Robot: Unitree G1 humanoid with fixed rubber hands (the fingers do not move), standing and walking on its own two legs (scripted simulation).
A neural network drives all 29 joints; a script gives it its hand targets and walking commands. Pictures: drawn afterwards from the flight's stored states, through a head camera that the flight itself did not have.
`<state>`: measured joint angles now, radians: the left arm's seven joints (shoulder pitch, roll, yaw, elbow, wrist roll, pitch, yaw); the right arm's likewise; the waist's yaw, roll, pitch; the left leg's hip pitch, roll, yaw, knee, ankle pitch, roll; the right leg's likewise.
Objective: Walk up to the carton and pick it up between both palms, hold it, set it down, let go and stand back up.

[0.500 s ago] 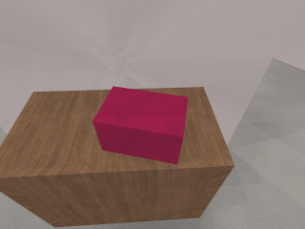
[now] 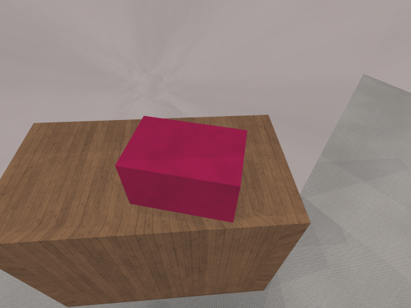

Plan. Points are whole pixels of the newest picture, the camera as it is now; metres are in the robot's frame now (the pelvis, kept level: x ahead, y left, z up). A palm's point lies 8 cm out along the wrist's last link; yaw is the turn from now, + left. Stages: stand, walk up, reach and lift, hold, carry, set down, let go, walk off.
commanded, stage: stand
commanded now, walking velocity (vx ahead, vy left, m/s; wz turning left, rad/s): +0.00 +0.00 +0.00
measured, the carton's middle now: (187, 167) +0.47 +0.05 -0.05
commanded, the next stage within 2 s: none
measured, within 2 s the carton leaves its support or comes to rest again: neither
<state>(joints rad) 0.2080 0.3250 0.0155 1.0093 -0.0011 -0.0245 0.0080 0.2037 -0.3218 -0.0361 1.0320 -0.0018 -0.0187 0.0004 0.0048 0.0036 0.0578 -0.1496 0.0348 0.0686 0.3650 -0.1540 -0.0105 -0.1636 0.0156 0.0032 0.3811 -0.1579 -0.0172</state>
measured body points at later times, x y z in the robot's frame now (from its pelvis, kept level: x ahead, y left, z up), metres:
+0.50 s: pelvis +0.03 +0.00 +0.00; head +0.04 -0.01 +0.45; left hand +0.09 +0.29 -0.13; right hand +0.08 -0.30 -0.14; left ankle +0.03 +0.13 -0.74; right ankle +0.04 -0.11 -0.75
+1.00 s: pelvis +0.06 -0.02 +0.00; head +0.07 -0.02 +0.45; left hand +0.13 +0.27 -0.13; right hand +0.11 -0.30 -0.14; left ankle +0.03 +0.13 -0.74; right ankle +0.04 -0.11 -0.74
